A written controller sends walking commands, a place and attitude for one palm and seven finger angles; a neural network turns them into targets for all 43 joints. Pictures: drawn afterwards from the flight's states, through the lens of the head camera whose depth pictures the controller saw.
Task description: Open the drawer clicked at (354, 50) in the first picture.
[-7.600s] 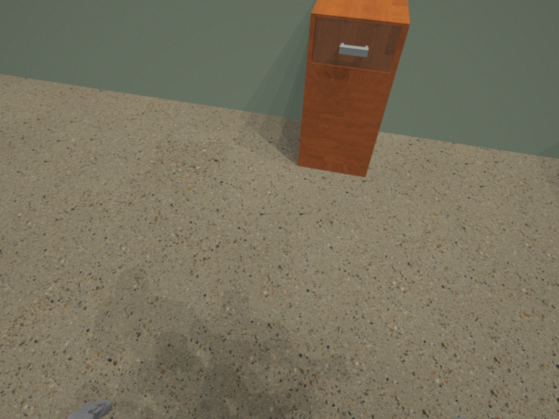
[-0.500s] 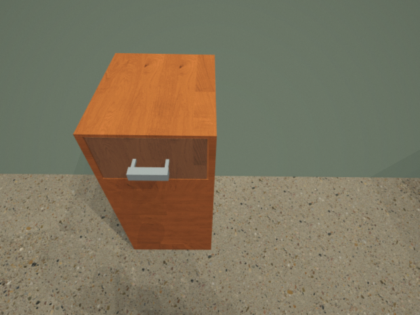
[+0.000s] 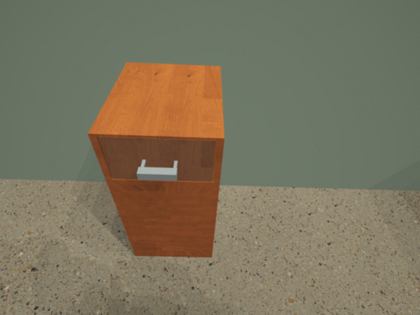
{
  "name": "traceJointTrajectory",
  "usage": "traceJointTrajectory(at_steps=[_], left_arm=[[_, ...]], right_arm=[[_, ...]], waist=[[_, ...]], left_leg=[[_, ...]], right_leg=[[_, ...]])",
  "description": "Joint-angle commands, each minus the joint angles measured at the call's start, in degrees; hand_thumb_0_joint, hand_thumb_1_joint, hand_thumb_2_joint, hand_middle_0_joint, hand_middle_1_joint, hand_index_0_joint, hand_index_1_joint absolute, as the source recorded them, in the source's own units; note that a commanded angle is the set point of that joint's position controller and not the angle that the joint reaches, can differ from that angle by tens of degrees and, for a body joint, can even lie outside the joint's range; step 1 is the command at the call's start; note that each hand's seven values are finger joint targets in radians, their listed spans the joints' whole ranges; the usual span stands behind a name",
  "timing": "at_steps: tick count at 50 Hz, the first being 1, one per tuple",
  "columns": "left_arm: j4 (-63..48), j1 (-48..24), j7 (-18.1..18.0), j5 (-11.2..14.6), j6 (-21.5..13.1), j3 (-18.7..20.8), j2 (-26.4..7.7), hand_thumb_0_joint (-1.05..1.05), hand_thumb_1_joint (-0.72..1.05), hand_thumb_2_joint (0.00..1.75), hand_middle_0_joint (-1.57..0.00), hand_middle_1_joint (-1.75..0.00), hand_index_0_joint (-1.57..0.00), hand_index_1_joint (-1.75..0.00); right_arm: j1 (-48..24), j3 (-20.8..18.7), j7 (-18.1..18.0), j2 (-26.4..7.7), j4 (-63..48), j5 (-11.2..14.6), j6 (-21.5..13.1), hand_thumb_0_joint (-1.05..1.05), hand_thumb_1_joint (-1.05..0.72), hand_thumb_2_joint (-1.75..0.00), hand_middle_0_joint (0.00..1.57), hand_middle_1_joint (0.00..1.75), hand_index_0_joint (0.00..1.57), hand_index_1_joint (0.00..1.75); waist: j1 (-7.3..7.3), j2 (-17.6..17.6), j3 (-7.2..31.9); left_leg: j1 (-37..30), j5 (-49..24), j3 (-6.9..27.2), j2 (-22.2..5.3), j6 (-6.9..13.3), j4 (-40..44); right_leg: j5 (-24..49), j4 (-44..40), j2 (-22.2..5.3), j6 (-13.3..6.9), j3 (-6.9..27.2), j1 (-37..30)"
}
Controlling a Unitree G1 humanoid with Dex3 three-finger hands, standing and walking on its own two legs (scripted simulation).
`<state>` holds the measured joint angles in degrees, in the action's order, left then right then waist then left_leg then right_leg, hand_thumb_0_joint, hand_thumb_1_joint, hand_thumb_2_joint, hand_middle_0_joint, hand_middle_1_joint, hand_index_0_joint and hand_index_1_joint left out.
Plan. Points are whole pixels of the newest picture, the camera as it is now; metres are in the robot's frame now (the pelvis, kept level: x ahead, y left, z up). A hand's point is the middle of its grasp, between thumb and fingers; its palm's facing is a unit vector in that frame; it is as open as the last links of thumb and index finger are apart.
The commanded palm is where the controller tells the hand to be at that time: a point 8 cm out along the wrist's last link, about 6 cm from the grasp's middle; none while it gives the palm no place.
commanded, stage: look again from close up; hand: left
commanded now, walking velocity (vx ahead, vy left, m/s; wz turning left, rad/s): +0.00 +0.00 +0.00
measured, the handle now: (158, 168) +0.53 +0.19 -0.09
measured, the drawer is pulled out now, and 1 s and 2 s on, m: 0.00 0.00 0.00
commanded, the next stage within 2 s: raise the hand with hooked fingers in 0.04 s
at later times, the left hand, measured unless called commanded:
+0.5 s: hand (120, 291) +0.18 +0.18 -0.04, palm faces +0.03 -0.33 -0.94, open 8.2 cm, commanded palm +0.12 +0.22 -0.02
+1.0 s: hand (104, 257) +0.23 +0.23 -0.02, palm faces -0.03 -0.13 -0.99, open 11.2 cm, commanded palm +0.20 +0.23 +0.05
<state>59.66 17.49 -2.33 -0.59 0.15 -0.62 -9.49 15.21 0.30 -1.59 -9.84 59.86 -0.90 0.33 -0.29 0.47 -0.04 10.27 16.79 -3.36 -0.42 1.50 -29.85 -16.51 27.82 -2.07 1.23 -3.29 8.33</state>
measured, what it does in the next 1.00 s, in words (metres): stands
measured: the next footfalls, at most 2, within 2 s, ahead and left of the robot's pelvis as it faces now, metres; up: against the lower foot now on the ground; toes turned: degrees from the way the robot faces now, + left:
none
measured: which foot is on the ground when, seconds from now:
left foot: down 0.00-1.00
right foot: down 0.00-1.00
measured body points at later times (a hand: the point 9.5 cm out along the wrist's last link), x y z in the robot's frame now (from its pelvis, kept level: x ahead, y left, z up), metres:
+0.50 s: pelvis -0.06 +0.00 -0.03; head -0.06 -0.02 +0.42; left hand +0.17 +0.20 +0.01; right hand +0.13 -0.23 -0.11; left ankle +0.00 +0.10 -0.74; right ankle -0.01 -0.12 -0.74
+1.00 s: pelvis +0.00 -0.01 -0.03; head +0.03 -0.03 +0.42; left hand +0.22 +0.23 +0.04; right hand +0.21 -0.20 -0.13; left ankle +0.00 +0.10 -0.74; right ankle -0.01 -0.12 -0.74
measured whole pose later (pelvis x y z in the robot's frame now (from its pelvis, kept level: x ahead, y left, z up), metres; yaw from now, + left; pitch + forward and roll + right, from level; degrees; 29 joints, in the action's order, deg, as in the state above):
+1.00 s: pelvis +0.00 -0.01 -0.03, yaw +1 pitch +8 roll +1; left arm 1.1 14.2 -16.4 -57.6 3.8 -5.3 -20.5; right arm 7.1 2.8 -0.9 -10.8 31.3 -2.1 6.0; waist -3.7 -2.1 5.0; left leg 28.6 21.6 -0.7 2.1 1.3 -42.7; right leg -23.7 44.5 2.6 -1.4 3.8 28.1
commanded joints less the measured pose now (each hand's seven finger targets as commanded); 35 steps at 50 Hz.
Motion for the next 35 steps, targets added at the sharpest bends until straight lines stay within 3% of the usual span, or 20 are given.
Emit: traceJointTrajectory(at_steps=[1,6,7,8,9,10,11,12,15,16,18,19,21,24,25,27,29,30,32,35], left_arm=[[-1.6,3.2,-0.3,-0.2,-0.7,0.8,-5.1,0.0,0.9,0.9,-0.2,-0.3,-0.2,-0.3],[-0.5,4.5,-0.2,-0.4,-0.7,0.8,-4.4,0.0,0.9,0.9,-0.2,-0.3,-0.2,-0.3],[0.8,6.8,-2.1,-1.2,-2.0,0.6,-6.8,0.0,0.9,0.9,-0.2,-0.3,-0.2,-0.3],[-88.6,-38.7,-3.1,-8.2,-11.3,0.9,-23.6,0.0,0.88,0.89,-0.2,-0.32,-0.2,-0.32],[-71.8,-11.3,-7.4,-9.8,-5.9,1.1,-19.0,0.0,0.85,0.88,-0.2,-0.33,-0.2,-0.33],[-69.1,-9.0,-10.6,-6.3,-2.0,0.4,-14.0,0.0,0.83,0.87,-0.21,-0.34,-0.21,-0.34],[-56.3,9.3,-10.7,-7.9,4.0,-7.4,-0.8,0.0,0.81,0.86,-0.21,-0.36,-0.21,-0.36],[-71.0,-2.6,-10.8,-8.6,2.7,-9.1,-3.0,0.0,0.78,0.85,-0.21,-0.37,-0.21,-0.37],[-65.6,-0.7,-15.0,-24.4,2.0,-8.2,-8.1,0.0,0.71,0.82,-0.21,-0.42,-0.21,-0.42],[-63.0,-4.2,-16.6,-30.5,1.8,-8.7,-8.7,0.0,0.69,0.81,-0.22,-0.43,-0.22,-0.43],[-51.8,2.6,-19.3,-41.3,1.4,-9.1,-5.6,0.0,0.64,0.79,-0.22,-0.47,-0.22,-0.47],[-49.5,7.6,-20.1,-45.2,1.3,-9.3,-4.6,0.0,0.62,0.78,-0.22,-0.48,-0.22,-0.48],[-48.6,11.8,-21.3,-52.1,0.1,-5.4,-7.7,0.0,0.57,0.76,-0.22,-0.51,-0.22,-0.51],[-53.8,4.9,-23.0,-58.7,-0.3,-2.2,-11.9,0.0,0.5,0.73,-0.23,-0.55,-0.23,-0.55],[-56.4,2.2,-24.1,-60.6,0.0,-0.4,-13.9,0.0,0.48,0.72,-0.23,-0.57,-0.23,-0.57],[-62.3,-3.2,-26.3,-63.5,1.0,0.8,-16.2,0.0,0.43,0.7,-0.23,-0.6,-0.23,-0.6],[-68.3,-11.6,-28.5,-65.7,0.8,1.5,-18.5,0.0,0.39,0.68,-0.24,-0.63,-0.24,-0.63],[-71.9,-17.4,-29.6,-66.7,0.3,2.3,-20.6,0.0,0.36,0.67,-0.24,-0.64,-0.24,-0.64],[-73.5,-19.8,-30.9,-66.2,-2.0,1.0,-19.2,0.0,0.32,0.65,-0.24,-0.68,-0.24,-0.68],[-74.9,-20.2,-29.9,-61.8,-4.0,-1.2,-17.7,0.0,0.25,0.62,-0.25,-0.72,-0.25,-0.72]], right_arm=[[2.7,-1.2,0.2,-6.1,-1.1,0.2,-0.8,0.0,-0.9,-0.9,0.2,0.3,0.2,0.3],[2.7,-1.3,0.4,-6.2,-0.6,0.2,-0.7,0.0,-0.9,-0.9,0.2,0.3,0.2,0.3],[-2.0,-0.6,0.5,-6.8,-4.8,0.7,-1.9,0.0,-0.9,-0.9,0.2,0.3,0.2,0.3],[-0.9,-0.5,-2.0,-14.1,-24.1,4.4,-9.8,0.0,-0.9,-0.9,0.2,0.3,0.2,0.3],[-5.8,0.2,-4.4,-9.9,-20.6,3.7,-15.6,0.0,-0.9,-0.9,0.2,0.3,0.2,0.3],[-4.5,-1.4,-4.8,-10.2,-16.4,4.1,-17.8,0.0,-0.9,-0.9,0.2,0.3,0.2,0.3],[-3.6,-0.8,-4.5,-6.6,-16.7,5.7,-18.1,0.0,-0.9,-0.9,0.2,0.3,0.2,0.3],[-4.4,-0.9,-4.2,-8.3,-22.2,5.5,-18.7,0.0,-0.9,-0.9,0.2,0.3,0.2,0.3],[-5.6,-1.0,-3.5,-11.6,-26.0,2.3,-18.6,0.0,-0.9,-0.9,0.2,0.3,0.2,0.3],[-6.1,-1.3,-3.0,-11.8,-27.4,1.0,-17.5,0.0,-0.9,-0.9,0.2,0.3,0.2,0.3],[-7.5,-3.1,-1.5,-11.7,-30.0,-0.8,-14.6,0.0,-0.9,-0.9,0.2,0.3,0.2,0.3],[-9.2,-3.3,-0.6,-11.7,-32.3,-1.1,-12.7,0.0,-0.9,-0.9,0.2,0.3,0.2,0.3],[-11.6,-3.3,1.1,-10.9,-34.8,-0.8,-7.9,0.0,-0.9,-0.9,0.2,0.3,0.2,0.3],[-15.5,-2.6,1.9,-9.7,-38.4,-0.6,-2.3,0.0,-0.9,-0.9,0.2,0.3,0.2,0.3],[-16.3,-2.8,1.8,-9.5,-39.2,-0.6,-0.9,0.0,-0.9,-0.9,0.2,0.3,0.2,0.3],[-17.0,-2.8,1.8,-8.9,-40.6,-1.0,1.2,0.0,-0.9,-0.9,0.2,0.3,0.2,0.3],[-16.9,-3.0,1.4,-8.4,-40.8,-2.0,2.3,0.0,-0.9,-0.9,0.2,0.3,0.2,0.3],[-16.9,-3.1,1.2,-7.9,-40.2,-2.7,2.6,0.0,-0.9,-0.9,0.2,0.3,0.2,0.3],[-17.3,-3.2,0.6,-7.6,-39.8,-3.3,2.0,0.0,-0.9,-0.9,0.2,0.3,0.2,0.3],[-17.0,-3.1,0.0,-8.1,-38.9,-3.3,0.8,0.0,-0.9,-0.9,0.2,0.3,0.2,0.3]], waist=[[0.38,-0.7,-6.3],[0.18,-1.8,-6.6],[-1.68,2.4,-10.3],[4.67,-18.5,22.6],[-1.26,-23.2,17.8],[1.1,-17.5,12.9],[1.09,-10.9,6.4],[1.66,-8.7,2.4],[2.94,-0.5,-0.7],[3.58,4.9,-1.3],[0.74,12.9,-3.7],[-1.46,13.2,-3.1],[-5.96,12.3,3.0],[-7.64,11.3,6.4],[-8.33,7.3,6.6],[-8.43,-1.3,8.8],[-6.64,-6.2,14.0],[-5.11,-4.0,15.2],[-2.81,-3.9,15.2],[-0.16,-4.0,16.3]], left_leg=[[4.0,-6.1,5.8,-5.2,0.5,8.9],[6.0,1.5,7.2,-5.4,0.5,12.5],[9.0,-10.7,4.2,-5.1,-1.2,-0.2],[-12.6,-19.1,4.8,-1.1,0.2,7.8],[-14.5,-21.9,5.6,-4.5,-2.0,9.3],[-5.3,-9.7,6.6,-4.5,-3.9,11.6],[-0.3,-1.9,7.2,-4.5,-1.8,12.1],[4.4,6.3,8.3,-3.1,-1.5,11.1],[11.6,14.4,9.6,-0.9,-0.3,5.0],[14.1,17.6,10.9,-0.7,-0.4,3.3],[19.0,17.2,8.1,0.9,-0.9,-0.9],[19.6,16.1,6.5,1.9,-1.0,-1.8],[20.0,8.5,3.1,3.4,-1.1,-4.6],[24.0,8.8,2.3,4.2,-1.0,-6.1],[23.8,10.2,2.4,4.3,-0.9,-5.6],[21.9,11.5,2.6,4.1,-0.5,-6.3],[17.5,8.6,3.7,3.8,0.0,-9.6],[16.8,10.0,5.2,3.4,0.1,-12.0],[13.9,10.1,6.0,3.5,0.6,-16.0],[11.8,9.0,7.2,3.7,1.1,-17.6]], right_leg=[[5.9,-6.4,-3.5,-1.9,4.4,3.1],[3.7,-7.2,-3.4,-1.6,3.8,2.5],[24.7,-5.9,-6.8,-1.8,7.0,6.0],[16.1,1.8,0.9,-4.0,4.9,2.1],[1.8,7.2,1.3,-4.6,0.0,9.1],[-5.1,10.0,2.2,-3.6,-1.8,12.1],[-6.8,9.6,2.0,-3.0,-1.7,15.5],[-4.0,7.8,1.5,-2.9,-1.6,14.3],[-9.2,5.4,3.1,-3.3,1.4,21.0],[-13.9,5.8,3.5,-3.1,1.6,24.3],[-21.2,5.8,4.3,-3.6,2.0,28.8],[-23.0,5.0,4.4,-4.1,3.4,28.0],[-20.1,5.5,4.5,-5.8,7.8,24.0],[-21.5,6.3,3.2,-6.0,10.8,23.5],[-23.2,6.8,3.6,-6.2,11.3,23.1],[-22.6,8.7,4.1,-6.7,11.3,24.1],[-18.8,10.3,4.5,-6.9,12.5,26.8],[-21.9,10.4,4.3,-6.5,14.0,29.9],[-24.1,9.2,3.8,-6.3,15.6,34.5],[-21.1,8.9,4.1,-5.9,15.5,35.0]])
